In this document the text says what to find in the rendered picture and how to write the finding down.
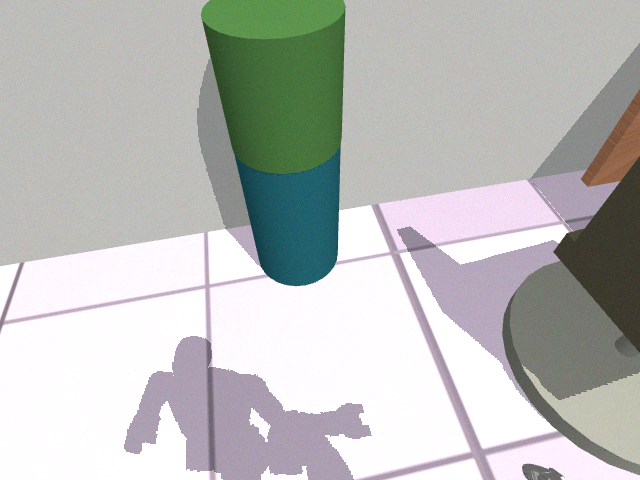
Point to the right robot hand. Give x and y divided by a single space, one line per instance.
535 472

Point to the office chair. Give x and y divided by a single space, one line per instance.
571 332

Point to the potted plant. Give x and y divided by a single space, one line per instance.
279 68

